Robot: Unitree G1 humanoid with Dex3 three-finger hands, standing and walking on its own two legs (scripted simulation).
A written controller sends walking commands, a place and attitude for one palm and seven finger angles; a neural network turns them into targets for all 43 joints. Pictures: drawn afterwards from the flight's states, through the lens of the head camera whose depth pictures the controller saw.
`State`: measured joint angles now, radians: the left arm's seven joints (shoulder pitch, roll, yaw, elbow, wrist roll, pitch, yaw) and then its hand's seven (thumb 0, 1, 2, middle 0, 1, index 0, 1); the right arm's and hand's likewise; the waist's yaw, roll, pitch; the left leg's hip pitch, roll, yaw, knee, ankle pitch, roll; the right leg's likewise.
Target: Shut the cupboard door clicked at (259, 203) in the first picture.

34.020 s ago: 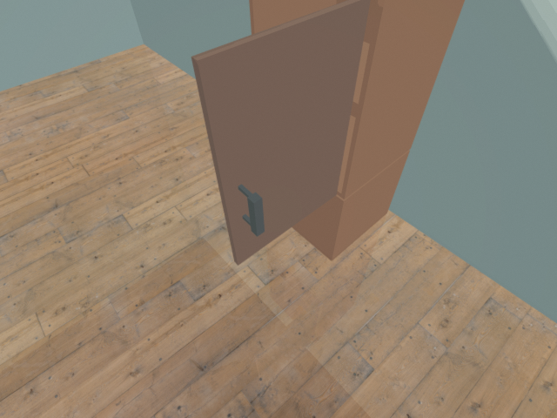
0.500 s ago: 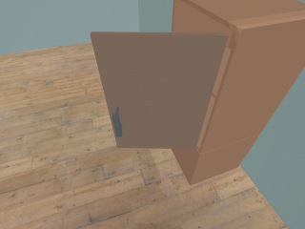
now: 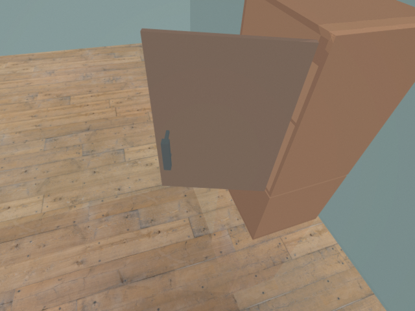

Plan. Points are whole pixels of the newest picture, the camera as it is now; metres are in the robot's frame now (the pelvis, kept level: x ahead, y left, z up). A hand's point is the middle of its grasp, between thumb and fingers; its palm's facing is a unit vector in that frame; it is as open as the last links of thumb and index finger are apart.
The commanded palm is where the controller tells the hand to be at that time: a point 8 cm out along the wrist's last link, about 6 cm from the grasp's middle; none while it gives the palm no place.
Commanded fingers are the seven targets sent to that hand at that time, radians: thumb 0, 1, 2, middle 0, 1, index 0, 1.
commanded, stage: come to a stop and stand still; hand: left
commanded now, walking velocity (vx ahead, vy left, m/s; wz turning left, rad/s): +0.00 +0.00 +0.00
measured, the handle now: (167, 150) +0.60 +0.16 -0.11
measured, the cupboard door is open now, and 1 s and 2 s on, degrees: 69 69 69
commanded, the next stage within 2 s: look again from close up in 1.28 s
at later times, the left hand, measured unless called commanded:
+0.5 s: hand out of the picture +0.02 +0.27 -0.18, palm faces +0.03 -0.96 -0.27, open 7.4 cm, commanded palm none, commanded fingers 0.00 0.90 0.90 -0.20 -0.30 -0.20 -0.30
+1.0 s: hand out of the picture -0.09 +0.16 -0.18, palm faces -0.05 -0.99 -0.14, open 7.4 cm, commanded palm none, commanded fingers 0.00 0.90 0.90 -0.20 -0.30 -0.20 -0.30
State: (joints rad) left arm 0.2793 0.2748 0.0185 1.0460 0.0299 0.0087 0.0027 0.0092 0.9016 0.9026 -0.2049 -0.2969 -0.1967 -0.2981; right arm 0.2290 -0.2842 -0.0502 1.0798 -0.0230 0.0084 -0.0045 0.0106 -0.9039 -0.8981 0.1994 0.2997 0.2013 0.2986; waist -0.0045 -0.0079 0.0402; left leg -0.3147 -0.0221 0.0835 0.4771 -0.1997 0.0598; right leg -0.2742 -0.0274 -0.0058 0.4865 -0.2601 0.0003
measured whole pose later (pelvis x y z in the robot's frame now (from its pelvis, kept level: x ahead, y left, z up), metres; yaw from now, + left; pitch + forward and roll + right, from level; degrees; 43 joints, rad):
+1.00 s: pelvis -0.07 +0.01 +0.00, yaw -4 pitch -1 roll -1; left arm 0.36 0.11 0.00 1.11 0.01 0.01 0.03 0.01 0.90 0.90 -0.20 -0.30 -0.19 -0.30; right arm 0.35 -0.12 -0.03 1.17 -0.02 0.01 -0.03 0.01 -0.91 -0.90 0.20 0.30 0.20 0.30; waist -0.04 -0.01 0.03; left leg -0.29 0.01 0.05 0.47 -0.16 0.03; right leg -0.06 0.02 -0.02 0.41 -0.33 -0.01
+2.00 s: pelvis -0.06 +0.00 +0.00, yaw -4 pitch -1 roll +0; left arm 0.34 0.13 0.00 1.10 0.01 -0.01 0.04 0.01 0.90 0.90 -0.20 -0.30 -0.19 -0.30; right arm 0.25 -0.13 0.00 1.18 -0.01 0.00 -0.03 0.01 -0.91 -0.90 0.20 0.30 0.20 0.30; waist 0.00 -0.02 0.06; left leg -0.25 0.00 0.05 0.41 -0.14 0.02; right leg -0.03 0.01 -0.02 0.37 -0.32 -0.02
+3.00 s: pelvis +0.19 -0.02 -0.01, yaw +1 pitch +0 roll -2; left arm 0.11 0.13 0.05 0.98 0.02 -0.03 0.01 0.01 0.91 0.90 -0.20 -0.30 -0.19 -0.30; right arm 0.38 -0.12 -0.05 1.15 -0.02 0.01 -0.04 0.01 -0.90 -0.90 0.20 0.30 0.20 0.30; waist -0.06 0.03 0.12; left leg -0.32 0.07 0.04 1.14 -0.54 0.01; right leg -0.36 0.01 -0.16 0.58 -0.23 -0.07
